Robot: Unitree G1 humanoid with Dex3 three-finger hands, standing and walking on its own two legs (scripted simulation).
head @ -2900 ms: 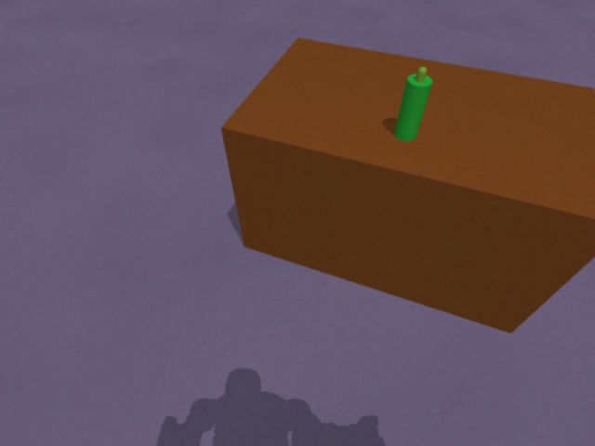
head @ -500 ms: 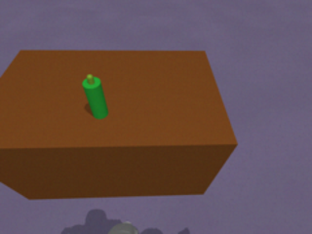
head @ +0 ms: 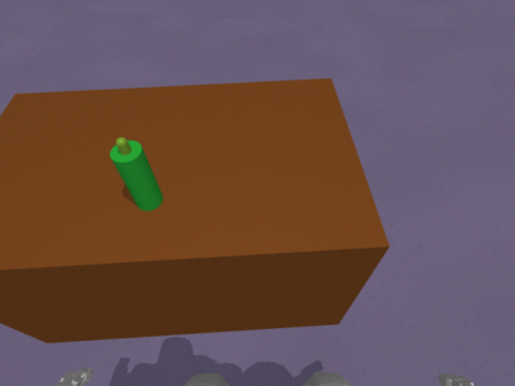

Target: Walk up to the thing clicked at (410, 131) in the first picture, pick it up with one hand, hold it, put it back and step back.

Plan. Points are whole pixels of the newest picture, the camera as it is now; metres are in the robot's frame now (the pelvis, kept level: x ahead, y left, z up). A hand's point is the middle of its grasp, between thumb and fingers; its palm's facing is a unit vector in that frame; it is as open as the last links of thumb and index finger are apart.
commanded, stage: walk up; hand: left
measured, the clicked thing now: (136, 173) +0.52 +0.28 -0.05
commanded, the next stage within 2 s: stand in 1.00 s
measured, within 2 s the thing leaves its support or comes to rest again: neither
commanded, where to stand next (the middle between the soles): +0.06 +0.02 m, yaw +2 degrees
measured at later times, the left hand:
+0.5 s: hand out of the picture +0.08 +0.27 -0.12, palm faces +0.04 -0.93 -0.36, open 7.4 cm
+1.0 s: hand out of the picture +0.09 +0.27 -0.12, palm faces +0.07 -0.93 -0.36, open 7.4 cm
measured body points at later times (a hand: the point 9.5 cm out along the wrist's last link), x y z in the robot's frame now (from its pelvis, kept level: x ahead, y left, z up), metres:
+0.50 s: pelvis +0.01 +0.00 +0.03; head +0.01 +0.00 +0.48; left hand +0.08 +0.32 -0.10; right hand +0.10 -0.30 -0.10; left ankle +0.03 +0.14 -0.71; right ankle +0.03 -0.13 -0.71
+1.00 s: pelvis +0.02 +0.00 +0.03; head +0.03 +0.00 +0.48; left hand +0.09 +0.32 -0.10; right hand +0.12 -0.29 -0.10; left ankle +0.03 +0.14 -0.71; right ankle +0.03 -0.13 -0.71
